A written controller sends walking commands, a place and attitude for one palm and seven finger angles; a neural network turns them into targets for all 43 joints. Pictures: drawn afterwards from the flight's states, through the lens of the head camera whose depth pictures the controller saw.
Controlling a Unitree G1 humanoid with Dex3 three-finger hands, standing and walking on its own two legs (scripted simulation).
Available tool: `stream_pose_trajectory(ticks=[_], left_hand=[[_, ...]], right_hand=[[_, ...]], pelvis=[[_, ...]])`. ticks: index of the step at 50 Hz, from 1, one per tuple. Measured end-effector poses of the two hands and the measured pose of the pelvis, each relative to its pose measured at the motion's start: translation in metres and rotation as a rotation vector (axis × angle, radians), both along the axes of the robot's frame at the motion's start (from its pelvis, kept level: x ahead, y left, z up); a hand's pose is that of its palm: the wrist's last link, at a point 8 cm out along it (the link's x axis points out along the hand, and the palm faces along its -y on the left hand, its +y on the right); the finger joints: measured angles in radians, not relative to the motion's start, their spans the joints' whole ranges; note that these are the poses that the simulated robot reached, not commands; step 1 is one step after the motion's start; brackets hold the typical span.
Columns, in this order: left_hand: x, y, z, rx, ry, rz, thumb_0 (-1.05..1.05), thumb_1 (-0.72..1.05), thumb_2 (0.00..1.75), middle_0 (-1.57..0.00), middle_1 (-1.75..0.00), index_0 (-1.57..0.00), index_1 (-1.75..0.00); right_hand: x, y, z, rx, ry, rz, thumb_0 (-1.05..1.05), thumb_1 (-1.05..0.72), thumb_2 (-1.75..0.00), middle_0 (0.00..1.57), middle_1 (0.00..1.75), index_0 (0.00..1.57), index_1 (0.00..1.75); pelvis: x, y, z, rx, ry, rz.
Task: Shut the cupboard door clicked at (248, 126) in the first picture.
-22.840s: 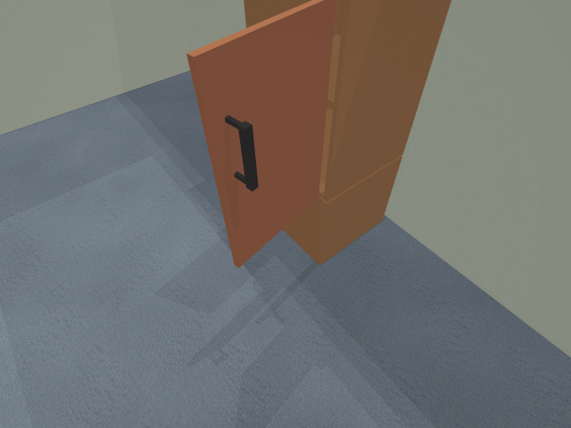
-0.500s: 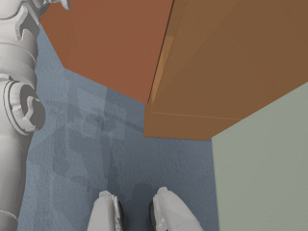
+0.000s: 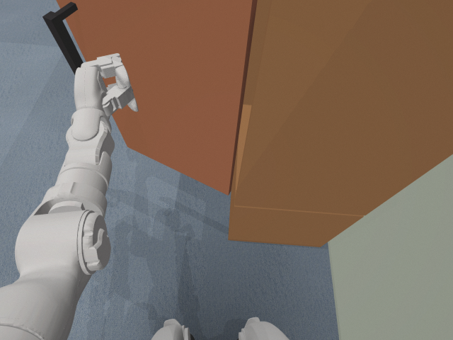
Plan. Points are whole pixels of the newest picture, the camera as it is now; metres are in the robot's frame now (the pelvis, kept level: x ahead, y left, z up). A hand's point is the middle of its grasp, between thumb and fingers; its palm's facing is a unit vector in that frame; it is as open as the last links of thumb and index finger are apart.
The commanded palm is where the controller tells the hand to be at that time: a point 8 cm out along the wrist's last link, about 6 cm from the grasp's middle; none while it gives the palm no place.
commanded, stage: pull the fist back off the door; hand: left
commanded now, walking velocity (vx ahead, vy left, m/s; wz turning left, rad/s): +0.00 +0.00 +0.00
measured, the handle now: (79, 50) +0.65 +0.21 +0.10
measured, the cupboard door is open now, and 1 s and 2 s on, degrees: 67 67 67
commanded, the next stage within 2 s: draw the hand back to the body in 0.28 s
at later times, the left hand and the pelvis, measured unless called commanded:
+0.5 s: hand (123, 112) +0.47 +0.11 +0.11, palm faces +0.02 -1.00 -0.01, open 3.1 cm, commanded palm +0.43 +0.17 +0.11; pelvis -0.02 -0.01 +0.00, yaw +1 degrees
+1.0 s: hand (48, 189) +0.32 +0.18 +0.16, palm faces +0.05 -0.99 -0.14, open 3.1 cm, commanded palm +0.28 +0.23 +0.17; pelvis -0.01 +0.01 +0.04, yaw +1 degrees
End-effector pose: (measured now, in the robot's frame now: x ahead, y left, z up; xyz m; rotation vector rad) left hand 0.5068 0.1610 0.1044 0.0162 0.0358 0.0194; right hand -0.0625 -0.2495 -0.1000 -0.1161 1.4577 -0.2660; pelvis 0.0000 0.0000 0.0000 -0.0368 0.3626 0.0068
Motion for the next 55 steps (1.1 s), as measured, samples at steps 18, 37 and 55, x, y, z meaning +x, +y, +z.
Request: stream_pose_trajectory(ticks=[18, 37, 55], left_hand=[[-0.06, -0.003, 0.0, 0.004, -0.022, -0.002, 0.02, 0.9, 0.9, -1.3, -1.5, -1.3, -1.5], [-0.125, 0.048, 0.023, 0.004, -0.077, -0.004, 0.02, 0.9, 0.9, -1.29, -1.5, -1.3, -1.5], [-0.241, 0.082, 0.07, 0.186, -0.094, 0.116, 0.02, 0.9, 0.9, -1.1, -1.29, -1.11, -1.28]], right_hand=[[0.109, -0.019, -0.008, -0.024, -0.307, 0.126, 0.0, -0.91, -0.9, 0.2, 0.3, 0.2, 0.3], [0.069, -0.01, 0.003, -0.005, -0.263, 0.036, 0.01, -0.91, -0.9, 0.2, 0.3, 0.2, 0.3], [0.246, 0.04, 0.08, -0.002, -0.767, 0.238, 0.01, -0.91, -0.9, 0.2, 0.3, 0.2, 0.3]], pelvis=[[-0.016, -0.01, 0.001, 0.018, -0.086, 0.031], [-0.011, -0.005, 0.022, 0.025, -0.185, -0.003], [-0.011, 0.01, 0.047, 0.036, -0.369, 0.023]])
